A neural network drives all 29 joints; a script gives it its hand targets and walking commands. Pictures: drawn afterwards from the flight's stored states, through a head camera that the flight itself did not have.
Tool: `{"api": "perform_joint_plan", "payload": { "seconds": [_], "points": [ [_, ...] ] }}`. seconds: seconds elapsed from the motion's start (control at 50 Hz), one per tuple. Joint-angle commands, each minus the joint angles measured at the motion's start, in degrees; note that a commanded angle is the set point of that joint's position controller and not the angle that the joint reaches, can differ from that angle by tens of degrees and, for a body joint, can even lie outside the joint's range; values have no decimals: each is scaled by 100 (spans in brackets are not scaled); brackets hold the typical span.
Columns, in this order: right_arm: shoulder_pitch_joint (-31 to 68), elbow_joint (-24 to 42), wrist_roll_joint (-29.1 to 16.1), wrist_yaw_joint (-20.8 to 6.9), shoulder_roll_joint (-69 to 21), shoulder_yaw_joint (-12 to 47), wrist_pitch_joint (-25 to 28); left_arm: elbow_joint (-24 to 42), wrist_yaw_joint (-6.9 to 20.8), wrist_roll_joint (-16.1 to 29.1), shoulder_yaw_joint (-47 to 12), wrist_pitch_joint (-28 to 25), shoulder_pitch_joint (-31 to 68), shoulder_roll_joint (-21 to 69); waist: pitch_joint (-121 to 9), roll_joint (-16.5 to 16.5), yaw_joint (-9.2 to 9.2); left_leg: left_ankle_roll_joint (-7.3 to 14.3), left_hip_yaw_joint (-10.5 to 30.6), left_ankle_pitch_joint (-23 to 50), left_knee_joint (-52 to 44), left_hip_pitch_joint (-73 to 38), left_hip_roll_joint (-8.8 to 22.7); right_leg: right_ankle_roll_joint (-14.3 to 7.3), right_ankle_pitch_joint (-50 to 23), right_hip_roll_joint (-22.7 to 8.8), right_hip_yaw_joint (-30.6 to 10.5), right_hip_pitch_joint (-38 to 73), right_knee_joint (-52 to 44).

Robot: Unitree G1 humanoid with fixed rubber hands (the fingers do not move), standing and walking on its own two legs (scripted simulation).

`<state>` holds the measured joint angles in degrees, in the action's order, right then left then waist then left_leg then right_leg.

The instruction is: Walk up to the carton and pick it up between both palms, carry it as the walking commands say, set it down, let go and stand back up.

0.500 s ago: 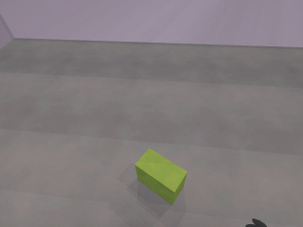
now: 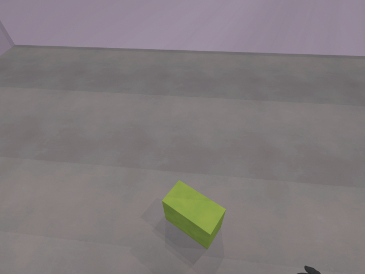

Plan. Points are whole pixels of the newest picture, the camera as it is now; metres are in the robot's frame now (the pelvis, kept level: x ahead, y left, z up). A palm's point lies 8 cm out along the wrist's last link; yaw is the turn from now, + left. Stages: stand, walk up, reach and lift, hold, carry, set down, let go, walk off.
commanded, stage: walk up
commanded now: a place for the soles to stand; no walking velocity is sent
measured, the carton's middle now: (193, 214) +0.53 -0.03 -0.64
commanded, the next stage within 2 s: none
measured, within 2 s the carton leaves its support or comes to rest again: neither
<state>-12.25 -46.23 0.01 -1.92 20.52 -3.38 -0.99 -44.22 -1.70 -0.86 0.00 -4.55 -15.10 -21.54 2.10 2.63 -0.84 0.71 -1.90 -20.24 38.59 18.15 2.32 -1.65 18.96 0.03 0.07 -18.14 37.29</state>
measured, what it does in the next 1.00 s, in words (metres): steps to the left, turning right: left foot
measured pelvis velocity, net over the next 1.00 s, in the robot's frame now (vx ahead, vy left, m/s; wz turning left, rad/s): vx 0.09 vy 0.23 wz -0.31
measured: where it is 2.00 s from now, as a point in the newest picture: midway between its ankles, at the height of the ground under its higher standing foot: outside the picture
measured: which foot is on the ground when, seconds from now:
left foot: down 0.00-0.28, up 0.30-0.62, down 0.64-1.00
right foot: down 0.00-0.64, up 0.66-1.00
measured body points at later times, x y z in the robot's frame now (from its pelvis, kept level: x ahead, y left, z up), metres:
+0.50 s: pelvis +0.02 +0.05 +0.01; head +0.04 +0.02 +0.45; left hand +0.03 +0.37 -0.08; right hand +0.14 -0.26 -0.10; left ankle +0.08 +0.17 -0.68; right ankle +0.01 -0.12 -0.72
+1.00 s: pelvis +0.09 +0.23 +0.01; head +0.12 +0.21 +0.46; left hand +0.25 +0.52 -0.09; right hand +0.08 -0.10 -0.09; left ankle +0.14 +0.24 -0.72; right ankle +0.10 +0.03 -0.66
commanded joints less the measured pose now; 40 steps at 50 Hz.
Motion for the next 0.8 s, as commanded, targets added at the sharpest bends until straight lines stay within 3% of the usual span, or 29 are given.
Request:
{"api": "perform_joint_plan", "payload": {
  "seconds": [0.0, 0.08, 0.14, 0.16, 0.18, 0.2, 0.22, 0.24, 0.26, 0.28, 0.3, 0.34, 0.38, 0.4, 0.42, 0.48, 0.52, 0.54, 0.56, 0.58, 0.6, 0.62, 0.64, 0.66, 0.68, 0.7, 0.74, 0.76, 0.78],
  "points": [
    [462, 189, 180, 59, 1390, -272, 110, -183, -64, 5, 353, -125, -71, -1396, -524, 25, 182, 509, 745, 386, -889, -502, 607, -279, -961, -518, -766, -140, -587],
    [449, 178, 175, 56, 1303, -220, 118, -189, -41, -2, 337, -117, -51, -1409, -396, -100, 185, 479, 577, 321, -828, -546, 531, -299, -994, -546, -889, -238, -713],
    [437, 186, 194, 63, 1329, -220, 136, -147, -51, 0, 339, -116, -66, -1379, -465, 5, 191, 475, 649, 428, -897, -593, 535, -306, -1127, -544, -887, -149, -651],
    [471, 130, 177, 72, 1304, -240, 139, -204, -57, 9, 324, -119, -39, -1398, -510, -134, 170, 489, 708, 506, -889, -554, 559, -311, -1175, -563, -825, -17, -613],
    [489, 133, 229, 76, 1354, -239, 152, -146, -46, 3, 293, -126, -109, -1328, -552, 124, 146, 510, 715, 627, -924, -574, 604, -315, -1214, -539, -783, -1, -542],
    [549, 135, 169, 71, 1268, -211, 148, -215, -43, 1, 323, -122, 7, -1343, -344, -79, 108, 483, 710, 598, -940, -453, 573, -302, -1174, -522, -776, -65, -659],
    [543, 152, 200, 66, 1324, -236, 141, -128, -42, 19, 330, -110, -38, -1351, -517, 68, 152, 478, 594, 436, -901, -461, 539, -320, -1125, -522, -755, 72, -617],
    [1234, 915, 489, -125, 1773, -542, 126, -318, -135, 82, 668, -141, -1347, -1830, -314, 622, -4, 448, 226, -1341, 73, 226, 388, -782, -27, -813, -1833, 27, -705],
    [1431, 1079, 495, -204, 1524, -463, 63, -480, -208, 15, 794, -184, -1699, -2201, -109, -205, -134, 339, 331, -2041, 884, 1680, -48, -1186, 1031, -1346, -3244, 819, -1335],
    [1417, 1146, 504, -240, 1438, -474, -3, -457, -271, -13, 929, -188, -1864, -2485, 90, -788, -245, 310, 534, -2221, 1889, 2631, -323, -1496, 1736, -1974, -4512, 1398, -2157],
    [1499, 1183, 577, -257, 1485, -461, -39, -351, -331, -35, 991, -231, -1629, -2499, 407, -624, -197, 210, 864, -1856, 2314, 3268, -98, -1708, 1320, -2245, -4801, 1577, -2226],
    [1255, 1201, 486, -297, 1527, -501, -47, -191, -410, 11, 903, -310, -1317, -2366, 430, -18, 34, 139, 1057, -1232, 2258, 3052, 140, -1524, 637, -2000, -4119, 1479, -2005],
    [1197, 1211, 478, -317, 1426, -552, -73, -104, -426, 48, 867, -373, -1432, -2076, -59, -58, 103, 74, 1008, -952, 2006, 2993, 185, -1269, -689, -1636, -3293, 2086, -1580],
    [1112, 1215, 487, -335, 1404, -543, -80, -90, -430, 50, 896, -376, -1670, -2118, -433, -375, 44, 70, 896, -883, 1981, 2785, 199, -1261, -1113, -1591, -3044, 2237, -1412],
    [1129, 1225, 490, -348, 1417, -570, -95, -62, -436, 54, 873, -385, -1722, -2062, -517, -442, 31, 8, 839, -771, 1916, 2503, 171, -1231, -1296, -1411, -2947, 1986, -1362],
    [1328, 1347, 467, -372, 1409, -623, -120, 99, -499, 53, 883, -369, -1558, -2173, -40, -587, 78, -60, 892, -517, 1596, 2024, 382, -1242, -897, -1514, -2883, 847, -1371],
    [1198, 1355, 423, -380, 1497, -722, -113, 181, -508, 26, 868, -354, -1298, -2230, -15, -1115, 226, -64, 889, -332, 1190, 1560, 426, -1112, -631, -1437, -2667, 534, -1292],
    [1169, 1315, 440, -378, 1548, -772, -125, 211, -515, 21, 856, -345, -1323, -2211, -31, -813, 201, -62, 743, -326, 1228, 1308, 301, -1108, -369, -1375, -2754, 260, -1225],
    [898, 1236, 403, -365, 1533, -833, -121, 240, -500, 3, 855, -315, -1113, -2286, 50, -1164, 388, -41, 704, -349, 1099, 871, 375, -1046, -1, -1416, -2682, -262, -1178],
    [392, 1068, 410, -359, 1548, -893, -102, 355, -511, -12, 839, -288, -761, -2226, 128, -859, 734, -35, 672, 37, 652, -20, 325, -905, 211, -1266, -2524, -1109, -902],
    [-542, 722, 414, -303, 1647, -972, -62, 408, -509, -65, 739, -247, -524, -1961, -156, -548, 1210, -12, 483, -263, 116, -1596, 116, -594, -20, -795, -1740, -1920, 147],
    [-1604, 437, 536, -218, 2141, -1159, 5, 366, -535, -103, 510, -244, -602, -1089, -257, 1494, 1754, -2, 1960, -1757, -1488, -2199, 983, -98, 797, 223, -664, -2839, 2545],
    [-1041, 626, 409, -206, 2239, -1063, 85, 352, -576, -69, 456, -182, -964, -907, 112, 2106, 1188, -167, 3318, -2969, -2874, -1536, 1835, -12, 1536, 473, -448, -3415, 3669],
    [-7, 830, 261, -233, 2204, -970, 75, 70, -558, -103, 506, -110, -1204, -1241, 651, 1311, 596, -338, 3325, -3426, -3098, -561, 1770, -26, 852, 151, -668, -3134, 3999],
    [572, 999, 252, -214, 2112, -956, 56, -133, -511, -56, 658, -12, -1416, -1574, 545, 967, 373, -495, 3098, -4307, -3343, -82, 1784, 24, 565, 33, -541, -2876, 4231],
    [587, 1025, 270, -199, 1970, -934, 69, -153, -456, 23, 750, 43, -1231, -1767, 736, 708, 355, -407, 2923, -4047, -3354, 266, 1671, 117, 273, -52, -430, -2539, 4271],
    [490, 1017, 312, -196, 1598, -772, 147, -429, -310, 103, 805, 68, -1483, -1719, 595, 471, 143, -204, 1855, -3063, -2997, 380, 1280, 196, -297, -301, -251, -1954, 3663],
    [317, 1009, 346, -207, 1552, -759, 169, -535, -264, 133, 813, 82, -1691, -1719, 329, 451, 139, -136, 1434, -2788, -2735, 3, 1096, 301, -400, -290, -222, -1873, 3434],
    [125, 913, 366, -208, 1586, -761, 179, -543, -239, 119, 777, 85, -1592, -1585, 230, 417, 224, -111, 1369, -2771, -2791, -181, 1164, 260, -424, -243, -184, -2016, 3258]
  ]
}}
